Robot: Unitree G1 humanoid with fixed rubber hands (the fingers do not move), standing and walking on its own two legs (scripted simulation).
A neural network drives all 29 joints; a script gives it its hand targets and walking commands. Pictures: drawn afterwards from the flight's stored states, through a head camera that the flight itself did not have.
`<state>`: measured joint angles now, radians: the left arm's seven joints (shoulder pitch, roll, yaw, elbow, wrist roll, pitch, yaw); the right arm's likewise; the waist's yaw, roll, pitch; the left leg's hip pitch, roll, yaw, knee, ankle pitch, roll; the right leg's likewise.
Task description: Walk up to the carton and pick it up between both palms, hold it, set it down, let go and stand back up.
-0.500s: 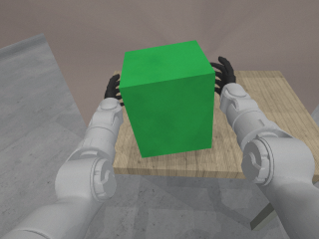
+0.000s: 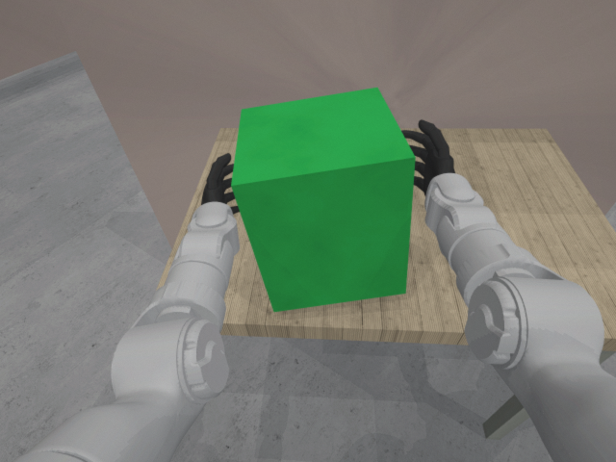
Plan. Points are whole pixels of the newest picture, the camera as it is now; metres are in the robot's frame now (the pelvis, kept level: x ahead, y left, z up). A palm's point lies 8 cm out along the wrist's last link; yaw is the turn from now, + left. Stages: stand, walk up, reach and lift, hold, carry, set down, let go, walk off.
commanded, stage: set down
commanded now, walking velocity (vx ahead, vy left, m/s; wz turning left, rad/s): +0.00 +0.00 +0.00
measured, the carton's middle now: (324, 202) +0.46 +0.08 +0.08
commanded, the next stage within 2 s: none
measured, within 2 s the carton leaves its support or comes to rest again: rests again in 0.68 s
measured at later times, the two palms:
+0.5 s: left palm (216, 211) +0.39 +0.22 +0.11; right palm (434, 186) +0.45 -0.07 +0.14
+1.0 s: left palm (219, 212) +0.39 +0.22 +0.11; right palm (437, 194) +0.45 -0.08 +0.12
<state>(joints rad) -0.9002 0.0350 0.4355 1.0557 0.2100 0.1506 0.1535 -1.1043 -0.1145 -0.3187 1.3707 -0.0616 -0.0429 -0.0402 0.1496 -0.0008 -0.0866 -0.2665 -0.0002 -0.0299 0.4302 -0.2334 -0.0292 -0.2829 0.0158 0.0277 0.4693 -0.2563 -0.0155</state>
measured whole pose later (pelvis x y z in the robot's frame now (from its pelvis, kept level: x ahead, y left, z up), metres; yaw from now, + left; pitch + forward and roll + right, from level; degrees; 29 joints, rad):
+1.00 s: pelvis +0.00 +0.00 +0.00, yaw +0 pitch +4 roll +1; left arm -0.87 -0.02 0.55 0.95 0.31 0.10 0.09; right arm -0.99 -0.07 -0.45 1.19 -0.20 -0.07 0.02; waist 0.15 -0.01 -0.05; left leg -0.27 0.00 -0.03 0.43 -0.24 -0.03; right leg -0.28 0.02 0.03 0.47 -0.26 -0.02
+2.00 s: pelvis +0.01 +0.01 +0.00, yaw +0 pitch +11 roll +0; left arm -0.81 0.03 0.24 0.91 -0.06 0.10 0.22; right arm -0.97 -0.20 -0.05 1.28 0.18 -0.07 -0.04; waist 0.17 0.00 -0.12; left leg -0.41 0.01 -0.03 0.49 -0.25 -0.03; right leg -0.40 0.02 0.03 0.47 -0.25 -0.01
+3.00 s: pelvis -0.05 -0.01 +0.00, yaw +0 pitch +5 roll +0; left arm -0.32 0.04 0.18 0.31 -0.06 0.28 0.19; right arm -0.52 -0.27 0.05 0.80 0.26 0.00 0.06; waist 0.10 -0.01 -0.09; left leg -0.37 0.02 -0.03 0.44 -0.17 -0.03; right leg -0.38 0.03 0.03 0.47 -0.18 -0.02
